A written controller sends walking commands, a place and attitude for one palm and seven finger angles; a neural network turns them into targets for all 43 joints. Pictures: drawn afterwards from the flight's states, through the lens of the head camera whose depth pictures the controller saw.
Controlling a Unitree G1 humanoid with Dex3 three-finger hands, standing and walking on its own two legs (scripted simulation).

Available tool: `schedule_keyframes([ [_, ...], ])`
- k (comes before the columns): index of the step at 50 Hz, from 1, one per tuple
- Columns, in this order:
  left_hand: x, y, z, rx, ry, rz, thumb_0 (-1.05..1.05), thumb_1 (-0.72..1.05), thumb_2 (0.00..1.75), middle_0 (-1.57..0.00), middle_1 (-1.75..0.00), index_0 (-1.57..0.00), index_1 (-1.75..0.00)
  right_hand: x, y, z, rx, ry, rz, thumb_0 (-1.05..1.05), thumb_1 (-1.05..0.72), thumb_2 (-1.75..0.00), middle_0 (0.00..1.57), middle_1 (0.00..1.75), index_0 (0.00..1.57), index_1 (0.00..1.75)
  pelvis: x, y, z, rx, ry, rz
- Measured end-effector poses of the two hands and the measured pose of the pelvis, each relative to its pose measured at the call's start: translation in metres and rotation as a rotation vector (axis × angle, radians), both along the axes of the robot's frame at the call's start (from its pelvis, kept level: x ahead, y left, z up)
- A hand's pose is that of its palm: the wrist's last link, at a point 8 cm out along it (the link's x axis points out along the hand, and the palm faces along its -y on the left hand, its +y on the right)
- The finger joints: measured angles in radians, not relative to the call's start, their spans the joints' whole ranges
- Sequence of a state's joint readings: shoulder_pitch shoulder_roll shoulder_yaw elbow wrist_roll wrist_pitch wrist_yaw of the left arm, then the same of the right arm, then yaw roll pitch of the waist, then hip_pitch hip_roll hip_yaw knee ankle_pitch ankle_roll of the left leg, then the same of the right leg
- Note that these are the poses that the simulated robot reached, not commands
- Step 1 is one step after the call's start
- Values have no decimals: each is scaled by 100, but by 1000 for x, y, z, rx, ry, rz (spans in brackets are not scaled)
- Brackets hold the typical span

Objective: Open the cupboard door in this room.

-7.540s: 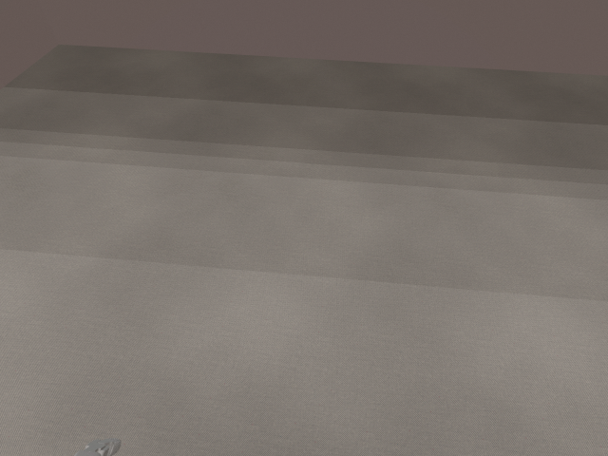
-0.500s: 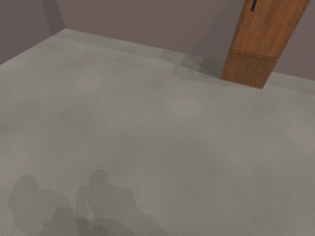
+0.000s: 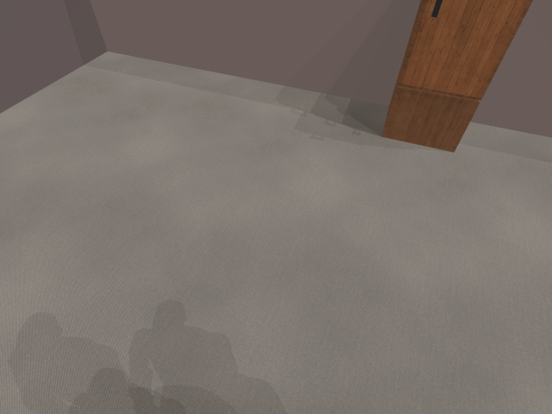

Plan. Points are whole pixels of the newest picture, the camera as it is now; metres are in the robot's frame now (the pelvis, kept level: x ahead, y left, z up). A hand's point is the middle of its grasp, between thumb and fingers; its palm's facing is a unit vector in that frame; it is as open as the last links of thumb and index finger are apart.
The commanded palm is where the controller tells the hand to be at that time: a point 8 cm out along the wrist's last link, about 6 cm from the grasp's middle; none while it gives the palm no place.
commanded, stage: turn or walk to find it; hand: left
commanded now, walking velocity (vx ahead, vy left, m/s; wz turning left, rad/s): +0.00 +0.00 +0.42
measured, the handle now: out of the picture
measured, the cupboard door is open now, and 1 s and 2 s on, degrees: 0 0 0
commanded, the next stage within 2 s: stand and wait in 0.18 s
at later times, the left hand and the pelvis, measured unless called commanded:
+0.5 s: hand out of the picture -0.02 +0.16 -0.18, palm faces +0.11 -0.97 -0.20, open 7.4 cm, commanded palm none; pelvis -0.01 -0.01 -0.01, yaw +4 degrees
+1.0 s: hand out of the picture +0.05 +0.17 -0.18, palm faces -0.01 -0.98 -0.22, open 7.4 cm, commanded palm none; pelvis +0.00 -0.01 -0.01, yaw -2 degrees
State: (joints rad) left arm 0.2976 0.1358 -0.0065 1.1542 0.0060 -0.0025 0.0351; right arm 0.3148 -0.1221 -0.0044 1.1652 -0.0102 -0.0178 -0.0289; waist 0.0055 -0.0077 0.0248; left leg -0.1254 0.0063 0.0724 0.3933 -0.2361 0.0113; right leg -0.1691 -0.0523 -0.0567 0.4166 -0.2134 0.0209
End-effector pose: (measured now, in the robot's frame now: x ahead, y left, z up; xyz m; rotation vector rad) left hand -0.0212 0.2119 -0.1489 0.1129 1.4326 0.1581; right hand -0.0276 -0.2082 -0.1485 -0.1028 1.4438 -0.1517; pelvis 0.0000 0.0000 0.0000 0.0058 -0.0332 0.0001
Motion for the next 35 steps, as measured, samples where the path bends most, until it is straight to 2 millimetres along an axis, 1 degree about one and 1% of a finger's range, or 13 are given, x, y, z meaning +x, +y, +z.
schedule_keyframes([
  [6, 1, 2, -2, 5, -9, 18, 0, 90, 90, -20, -30, -20, -30, 2, -3, -1, -3, 5, 16, 1, -91, -90, 20, 30, 20, 30, -3, 0, -2, 1, 6, 22],
  [10, 1, 4, -2, 20, -22, 46, 0, 90, 90, -20, -30, -20, -30, 8, -6, -4, 2, 12, 41, 1, -91, -90, 20, 30, 20, 30, -6, -2, -5, 2, 19, 48],
  [17, -3, 6, 0, 48, -37, 71, 0, 90, 90, -20, -30, -20, -30, 34, -18, -8, -6, -35, 87, 1, -91, -90, 20, 30, 20, 30, -9, -9, -8, -1, 31, 68],
  [21, -5, 3, -1, 45, -30, 71, 0, 90, 90, -20, -30, -20, -30, 47, -26, -6, -21, -70, 101, 1, -92, -90, 20, 30, 20, 30, -7, -11, -8, 0, 26, 68],
  [25, -3, 0, -1, 35, -30, 67, 0, 90, 90, -20, -30, -20, -30, 56, -30, -3, -30, -92, 111, 1, -92, -90, 20, 30, 20, 30, -6, -13, -6, -1, 21, 66],
  [31, 3, -4, 1, 26, -32, 42, 0, 90, 90, -20, -30, -20, -30, 62, -37, 1, -43, -114, 98, 1, -92, -90, 20, 30, 20, 30, -4, -16, -3, -3, 13, 35],
  [35, 10, -3, -1, 23, -18, 13, 0, 90, 90, -20, -30, -20, -30, 58, -39, -1, -50, -122, 58, 1, -91, -90, 20, 30, 20, 30, -6, -17, -6, -4, 17, -1],
])
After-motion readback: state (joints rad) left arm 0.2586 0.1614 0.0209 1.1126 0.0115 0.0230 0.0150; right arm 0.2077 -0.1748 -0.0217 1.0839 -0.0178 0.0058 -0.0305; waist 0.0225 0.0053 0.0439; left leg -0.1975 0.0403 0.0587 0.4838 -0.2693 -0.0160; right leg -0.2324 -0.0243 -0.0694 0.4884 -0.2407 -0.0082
